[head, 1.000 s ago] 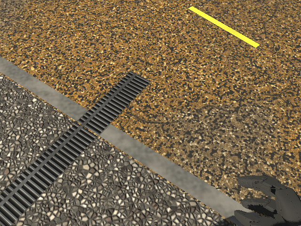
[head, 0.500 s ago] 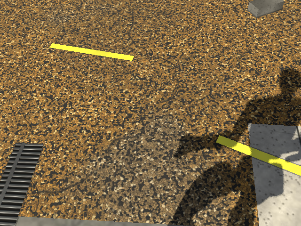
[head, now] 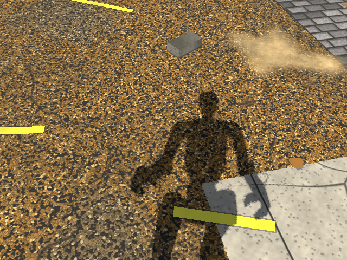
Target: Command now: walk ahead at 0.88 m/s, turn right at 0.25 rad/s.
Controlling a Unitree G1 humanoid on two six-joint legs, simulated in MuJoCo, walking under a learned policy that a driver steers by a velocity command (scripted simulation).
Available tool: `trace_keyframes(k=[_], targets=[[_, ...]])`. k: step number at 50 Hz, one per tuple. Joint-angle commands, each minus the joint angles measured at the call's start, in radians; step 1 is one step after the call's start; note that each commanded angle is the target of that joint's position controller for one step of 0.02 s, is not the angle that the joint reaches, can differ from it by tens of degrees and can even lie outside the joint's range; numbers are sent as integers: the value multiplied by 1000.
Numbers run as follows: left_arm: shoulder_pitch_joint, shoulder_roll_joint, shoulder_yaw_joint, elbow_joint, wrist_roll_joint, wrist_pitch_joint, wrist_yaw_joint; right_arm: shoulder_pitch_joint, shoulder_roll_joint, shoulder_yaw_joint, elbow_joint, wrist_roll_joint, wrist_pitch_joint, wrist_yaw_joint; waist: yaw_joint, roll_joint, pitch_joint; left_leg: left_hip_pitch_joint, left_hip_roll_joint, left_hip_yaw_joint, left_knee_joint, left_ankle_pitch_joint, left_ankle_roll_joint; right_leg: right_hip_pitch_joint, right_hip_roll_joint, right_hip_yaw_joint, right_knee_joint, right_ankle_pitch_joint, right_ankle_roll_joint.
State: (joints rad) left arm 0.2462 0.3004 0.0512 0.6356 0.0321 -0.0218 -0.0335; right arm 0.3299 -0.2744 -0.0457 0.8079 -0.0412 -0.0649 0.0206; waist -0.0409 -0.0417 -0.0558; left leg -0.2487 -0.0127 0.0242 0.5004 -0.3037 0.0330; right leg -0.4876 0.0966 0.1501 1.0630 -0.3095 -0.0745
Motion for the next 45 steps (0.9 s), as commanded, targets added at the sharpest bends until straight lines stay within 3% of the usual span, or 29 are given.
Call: trace_keyframes(k=[1, 4, 8, 10, 12, 14, 15, 16, 17, 18, 19, 20, 21, 23, 26, 28, 30, 32, 34, 36, 37, 38, 39, 40, 41, 42, 43, 44, 45], targets=[[-84, 94, 19, -78, 19, -20, -24, 49, -127, -28, -27, 15, -33, -10, -7, 171, 107, 227, 227, -379, -356, -285, 68, -361, -64, 23, 37, 113, 29], [-173, 71, 5, -95, 14, -14, -30, 135, -109, -24, 20, 27, -46, -6, -24, 155, 149, 243, 205, -280, -397, -111, 92, -400, -73, -28, -26, 192, 42], [-350, 34, -26, -136, 9, -21, -47, 190, -94, -16, 55, 28, -48, -2, -60, 155, 180, 220, 173, -145, -460, 165, 104, -288, -112, -200, -281, 276, 42], [-408, 20, -39, -152, 5, -25, -51, 241, -114, -17, 89, 23, -48, -7, -73, 158, 196, 271, 206, -116, -476, 376, 111, -235, -114, -243, -374, 273, 15], [-401, 25, -42, -145, 8, -26, -41, 242, -141, -18, 113, 22, -43, -13, -44, 159, 183, 333, 215, -53, -420, 674, 105, -144, -84, -273, -456, 222, -26], [-305, 57, -30, -111, 16, -25, -18, 244, -177, -19, 130, 24, -37, -26, 28, 203, 90, 358, 243, -9, -233, 1209, 97, 65, -7, -310, -460, 136, -66], [-134, 90, -13, -62, 17, -28, -1, 233, -196, -21, 137, 23, -29, -33, 118, 213, 1, 312, 254, -15, -32, 1315, 91, 269, 12, -280, -463, 89, -86], [103, 126, 8, 12, 18, -32, 18, 173, -208, -22, 126, 28, -25, -36, 249, 191, -99, 145, 230, -8, 234, 1180, 78, 568, -42, -203, -515, 115, -110], [268, 215, 36, 56, 39, -34, 38, 170, -121, -4, 83, 23, -28, -29, 275, 44, -248, -90, 144, -3, 587, 604, 90, 839, -285, 61, -530, -241, -113], [220, 251, 43, 45, 46, -38, 33, 239, -13, 16, 40, 65, -33, -17, 162, -199, -374, -390, -6, -79, 901, -123, 77, 986, -530, 601, -716, -587, -159], [151, 191, 40, 46, 30, -33, 32, 125, -134, -13, 34, 55, -28, -22, 179, -56, -225, -496, 35, -122, 938, -40, 95, 838, -503, 579, -803, -574, -139], [92, 128, 24, 65, 25, -41, 33, 56, -124, -14, 16, 55, -27, -15, 142, -7, -55, -504, 81, -115, 889, 48, 93, 675, -462, 388, -813, -376, -125], [71, 90, 17, 86, 22, -52, 29, 50, -88, -6, 25, 50, -20, -8, 104, 30, 39, -460, 112, -109, 834, 73, 86, 530, -426, 262, -853, -199, -110], [55, 55, 6, 117, 9, -73, 33, 93, -38, 1, 48, 23, 16, 12, 35, -22, 99, -385, 145, -111, 787, 84, 66, 375, -364, 80, -908, -86, -64], [72, 28, 2, 162, -19, -99, 24, -8, -15, 0, 10, 18, 52, 31, 9, -16, 179, -483, 169, -86, 765, 148, 50, 339, -326, -111, -968, 93, -15], [81, 16, -2, 180, -13, -110, 18, -124, -3, 8, -40, 26, 51, 41, 13, -26, 222, -505, 155, -36, 668, 260, 51, 303, -271, -259, -989, 286, 18], [102, 15, -5, 199, -9, -117, 21, -200, -9, 13, -70, 36, 46, 51, 20, -11, 221, -481, 116, 40, 548, 360, 66, 320, -226, -363, -989, 520, 44], [121, 43, -4, 216, -16, -118, 34, -275, -8, 24, -107, 32, 39, 65, 16, 15, 237, -420, 90, 110, 373, 417, 90, 356, -234, -425, -989, 736, 64], [147, 89, 0, 223, -21, -116, 53, -287, -27, 24, -110, 30, 37, 70, 7, 4, 191, -306, 10, 186, 261, 460, 120, 454, -250, -452, -924, 1099, 85], [133, 161, 17, 208, -15, -92, 80, -170, -79, 11, -78, 33, 44, 62, -72, -58, 87, -151, -60, 210, 242, 377, 145, 552, -292, -445, -730, 1440, 94], [94, 192, 27, 193, -7, -73, 89, -24, -123, -6, -39, 32, 49, 54, -153, -79, 11, -1, -90, 197, 250, 303, 165, 548, -312, -430, -540, 1533, 90], [30, 209, 35, 169, 5, -54, 90, 189, -175, -34, 22, 29, 53, 40, -255, -80, -74, 207, -93, 139, 240, 224, 205, 473, -330, -401, -269, 1506, 76], [-18, 208, 41, 161, 6, -40, 76, 339, -220, -66, 68, 36, 53, 16, -315, 4, -104, 390, -62, 41, 135, 167, 260, 326, -255, -401, 146, 1059, 63], [-47, 45, -1, 126, 23, -56, 47, 236, -262, -83, 72, 52, 62, -4, -186, 266, 12, 455, 28, -135, 174, 256, 288, -32, -56, -352, 523, -105, 68], [51, 19, -18, 13, -5, -79, 46, 148, -356, -97, 18, 17, 68, -2, -56, 299, -165, 666, 210, -647, 6, 114, 501, -343, -27, -148, 720, -220, 103], [-13, 64, -27, -5, 8, -108, 45, 124, -309, -98, -15, 16, 68, -10, -86, 112, -155, 618, 274, -855, -226, -177, 490, -415, -73, -48, 632, -141, 82], [-43, 95, -24, 2, 6, -120, 40, 92, -234, -82, -5, 15, 63, -18, -37, -25, 5, 431, 260, -813, -306, -246, 424, -395, -128, -40, 492, -62, 74], [-64, 91, -26, 4, 18, -115, 40, 57, -204, -72, 4, 18, 51, -21, 16, -70, 83, 269, 220, -729, -311, -158, 384, -328, -163, -46, 394, -46, 84], [-53, 84, -32, 9, 37, -93, 41, 32, -197, -66, -7, 21, 33, -26, 53, -81, 111, 150, 172, -641, -305, -56, 364, -258, -185, -45, 333, -51, 102]])
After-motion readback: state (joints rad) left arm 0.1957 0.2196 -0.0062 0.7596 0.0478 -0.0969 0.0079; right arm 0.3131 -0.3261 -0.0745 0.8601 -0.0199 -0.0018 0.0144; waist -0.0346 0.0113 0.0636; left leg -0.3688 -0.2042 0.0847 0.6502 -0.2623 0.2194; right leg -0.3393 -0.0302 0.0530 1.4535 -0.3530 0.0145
